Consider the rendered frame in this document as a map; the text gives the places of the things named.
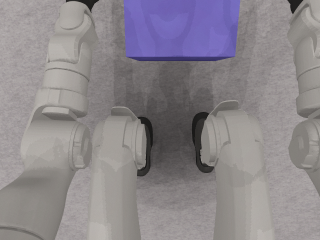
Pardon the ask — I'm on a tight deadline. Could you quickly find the right robot hand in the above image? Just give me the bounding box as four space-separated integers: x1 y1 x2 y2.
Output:
288 0 303 14

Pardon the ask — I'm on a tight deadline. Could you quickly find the right robot foot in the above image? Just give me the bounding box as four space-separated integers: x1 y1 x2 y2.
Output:
192 112 214 173

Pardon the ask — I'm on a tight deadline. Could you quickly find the left robot foot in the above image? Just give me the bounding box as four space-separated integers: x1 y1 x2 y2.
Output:
137 117 153 177

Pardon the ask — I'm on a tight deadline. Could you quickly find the carton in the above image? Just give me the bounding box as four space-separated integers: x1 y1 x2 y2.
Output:
123 0 240 61

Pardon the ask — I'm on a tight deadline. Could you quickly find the left robot upper arm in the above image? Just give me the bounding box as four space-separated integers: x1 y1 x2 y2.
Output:
0 119 93 240

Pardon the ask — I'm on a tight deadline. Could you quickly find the right robot forearm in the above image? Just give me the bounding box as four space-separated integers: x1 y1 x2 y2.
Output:
287 0 320 119

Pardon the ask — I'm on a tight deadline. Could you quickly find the left robot forearm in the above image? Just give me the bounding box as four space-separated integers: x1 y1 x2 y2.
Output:
20 1 99 164

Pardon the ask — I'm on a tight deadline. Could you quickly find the left robot hand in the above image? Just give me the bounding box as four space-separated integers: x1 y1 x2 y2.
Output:
66 0 99 13

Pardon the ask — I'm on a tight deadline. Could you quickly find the right robot upper arm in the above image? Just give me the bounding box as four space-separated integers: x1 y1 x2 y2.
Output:
288 118 320 197

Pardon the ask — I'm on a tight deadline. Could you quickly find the robot foot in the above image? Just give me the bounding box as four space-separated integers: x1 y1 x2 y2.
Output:
137 117 153 177
192 112 214 173

